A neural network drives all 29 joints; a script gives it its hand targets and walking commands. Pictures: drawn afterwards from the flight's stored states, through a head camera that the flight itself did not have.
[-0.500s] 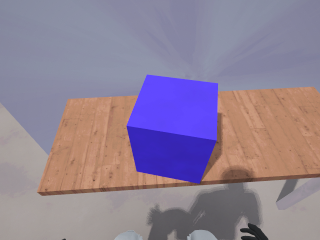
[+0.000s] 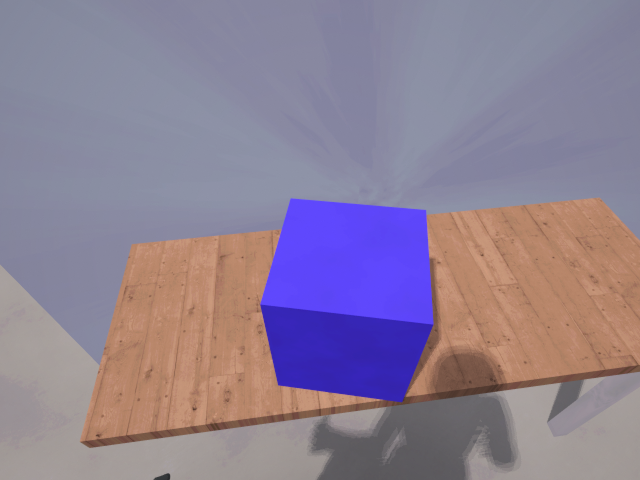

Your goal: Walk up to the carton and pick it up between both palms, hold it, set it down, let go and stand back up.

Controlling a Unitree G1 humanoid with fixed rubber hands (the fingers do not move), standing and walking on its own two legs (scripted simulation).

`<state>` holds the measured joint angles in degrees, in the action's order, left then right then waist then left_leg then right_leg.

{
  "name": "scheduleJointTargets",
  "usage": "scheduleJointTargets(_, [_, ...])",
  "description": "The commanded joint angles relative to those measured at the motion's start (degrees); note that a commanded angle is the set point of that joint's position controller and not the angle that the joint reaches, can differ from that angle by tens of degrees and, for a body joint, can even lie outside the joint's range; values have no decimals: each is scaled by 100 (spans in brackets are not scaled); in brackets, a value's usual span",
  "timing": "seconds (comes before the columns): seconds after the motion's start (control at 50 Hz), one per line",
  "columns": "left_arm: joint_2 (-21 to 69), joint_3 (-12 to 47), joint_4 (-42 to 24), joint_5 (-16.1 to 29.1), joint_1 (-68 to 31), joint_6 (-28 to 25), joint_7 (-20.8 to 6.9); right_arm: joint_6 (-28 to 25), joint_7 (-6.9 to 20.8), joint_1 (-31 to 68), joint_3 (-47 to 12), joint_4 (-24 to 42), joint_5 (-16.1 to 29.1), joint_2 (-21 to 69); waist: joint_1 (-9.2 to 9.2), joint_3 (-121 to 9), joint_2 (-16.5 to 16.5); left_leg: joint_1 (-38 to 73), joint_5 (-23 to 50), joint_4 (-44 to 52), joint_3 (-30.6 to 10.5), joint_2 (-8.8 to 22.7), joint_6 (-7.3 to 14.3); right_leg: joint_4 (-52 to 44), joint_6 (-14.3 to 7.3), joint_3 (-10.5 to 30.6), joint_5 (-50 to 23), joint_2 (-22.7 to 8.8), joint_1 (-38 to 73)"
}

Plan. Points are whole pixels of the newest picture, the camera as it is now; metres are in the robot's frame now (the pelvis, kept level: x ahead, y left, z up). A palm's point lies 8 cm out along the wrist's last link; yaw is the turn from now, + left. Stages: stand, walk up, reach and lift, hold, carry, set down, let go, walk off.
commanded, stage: walk up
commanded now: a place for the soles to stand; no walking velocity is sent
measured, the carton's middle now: (347, 302) +0.41 -0.03 -0.05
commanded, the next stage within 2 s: reach and lift in 1.30 s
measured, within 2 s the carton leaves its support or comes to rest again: neither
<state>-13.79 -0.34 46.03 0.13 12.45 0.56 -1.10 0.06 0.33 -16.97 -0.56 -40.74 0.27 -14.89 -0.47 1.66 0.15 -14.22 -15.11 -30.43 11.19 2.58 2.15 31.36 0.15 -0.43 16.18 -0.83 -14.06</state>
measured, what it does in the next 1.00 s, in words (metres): stands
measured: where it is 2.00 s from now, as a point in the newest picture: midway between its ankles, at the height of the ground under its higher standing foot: outside the picture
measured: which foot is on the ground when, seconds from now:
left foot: down 0.00-1.00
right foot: down 0.00-1.00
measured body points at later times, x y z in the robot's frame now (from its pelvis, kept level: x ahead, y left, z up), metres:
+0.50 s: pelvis +0.01 -0.02 +0.00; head +0.01 -0.02 +0.45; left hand +0.08 +0.24 -0.13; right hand +0.08 -0.28 -0.12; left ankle +0.02 +0.09 -0.73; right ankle +0.01 -0.12 -0.73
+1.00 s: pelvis +0.01 -0.04 +0.00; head +0.01 -0.04 +0.45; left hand +0.07 +0.22 -0.13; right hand +0.07 -0.30 -0.13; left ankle +0.02 +0.09 -0.73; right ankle +0.01 -0.12 -0.73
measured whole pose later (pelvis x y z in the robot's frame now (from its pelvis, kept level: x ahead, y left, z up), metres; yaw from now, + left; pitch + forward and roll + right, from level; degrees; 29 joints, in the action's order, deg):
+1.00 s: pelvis +0.01 -0.04 +0.00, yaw +3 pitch -2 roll +0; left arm -14.5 -0.7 51.5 0.5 13.3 2.2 -1.7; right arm -0.2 -1.3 -19.8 0.4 -46.4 -0.5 -14.4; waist 0.2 2.2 -0.1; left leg -13.0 -14.1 -29.4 6.9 4.6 -1.0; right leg 29.0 -3.1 -4.6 16.5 1.5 -10.8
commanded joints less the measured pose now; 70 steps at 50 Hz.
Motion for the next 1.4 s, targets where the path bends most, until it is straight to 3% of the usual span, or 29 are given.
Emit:
scheduleJointTargets(0.0, [-826,-203,-441,-5,-34,-161,36,-173,-37,-66,286,555,1,-844,35,-264,-56,40,304,1053,-1143,875,25,-524,-310,605,-907,-573,103])
scheduleJointTargets(0.14, [-871,-176,-280,18,-25,-155,38,-171,-36,-132,274,436,8,-801,6,-250,27,267,655,881,-998,763,81,-672,-317,632,-1205,-640,38])
scheduleJointTargets(0.22, [-895,-177,-170,20,-38,-139,38,-174,-46,-217,278,338,2,-804,-4,-90,173,218,424,947,-1043,761,65,-768,-320,610,-1001,-618,-14])
scheduleJointTargets(0.3, [-869,-146,-79,43,13,-157,37,-179,-49,-192,269,247,7,-796,14,-181,-22,327,605,916,-1017,692,63,-839,-319,632,-1075,-654,20])
scheduleJointTargets(0.36, [-1040,-227,-28,-23,16,-86,13,-200,-102,-366,339,218,-53,-878,30,-87,151,300,826,911,-1107,829,148,-660,-337,521,-1184,-570,26])
scheduleJointTargets(0.5, [-949,-234,-5,-35,46,8,-47,-165,-161,-284,393,194,-61,-963,107,9,-133,-17,-77,1048,-1213,898,192,-704,-322,473,-584,-499,24])
scheduleJointTargets(0.58, [-1029,-246,41,8,55,-20,-40,-165,-161,-416,374,108,-68,-866,66,-90,49,207,319,792,-1079,735,95,-866,-372,576,-778,-588,-54])
scheduleJointTargets(0.64, [-1036,-235,56,14,27,-19,-39,-174,-167,-393,373,99,-65,-903,71,-204,-86,360,705,707,-1039,758,128,-802,-374,564,-1070,-598,-12])
scheduleJointTargets(0.72, [-1108,-264,50,16,18,17,-29,-148,-180,-409,373,65,-72,-869,75,-98,105,293,558,612,-989,701,100,-922,-361,571,-895,-630,-74])
scheduleJointTargets(0.9, [-1128,-281,76,32,43,53,-17,-137,-212,-522,369,-99,-72,-835,55,143,82,290,293,544,-955,546,-3,-1277,-365,625,-376,-708,-238])
scheduleJointTargets(1.1, [-1053,-265,149,13,128,46,-9,-186,-212,-501,377,-181,-73,-837,114,70,-125,165,767,688,-1131,667,35,-1045,-308,392,-901,-642,94])
scheduleJointTargets(1.12, [-1093,-281,131,7,116,48,1,-178,-213,-558,379,-211,-79,-803,86,27,19,152,686,653,-1140,645,36,-1101,-303,392,-766,-652,144])
scheduleJointTargets(1.28, [-1034,-249,202,16,146,54,17,-180,-233,-619,359,-321,-80,-800,67,-24,-47,202,971,599,-1194,647,23,-1075,-322,314,-932,-688,251])
scheduleJointTargets(1.3, [-1403,-240,-1620,301,-3413,1082,38,-505,-35,3374,799,110,-609,-102,-256,-408,121,-653,-416,-465,-722,21,-238,23,-240,-37,578,-333,-1155])
scheduleJointTargets(1.32, [-1173,-37,-1549,305,-2923,1818,122,-282,142,2650,933,-153,-561,-183,-424,209,245,-1026,-1196,-706,-700,3,-201,126,-212,113,1659,-415,-1396])
scheduleJointTargets(1.34, [-1149,-108,-1853,266,-2668,2310,121,-46,227,2499,898,311,-449,-378,-329,-254,492,-1012,-955,-879,-625,10,-215,194,-164,167,1458,-474,-994])
scheduleJointTargets(1.38, [-1000,-287,-2521,82,-2117,2836,127,169,227,1910,831,647,-270,-454,-94,-965,273,-536,-248,-946,-594,-3,-368,248,-128,114,-91,-455,-578])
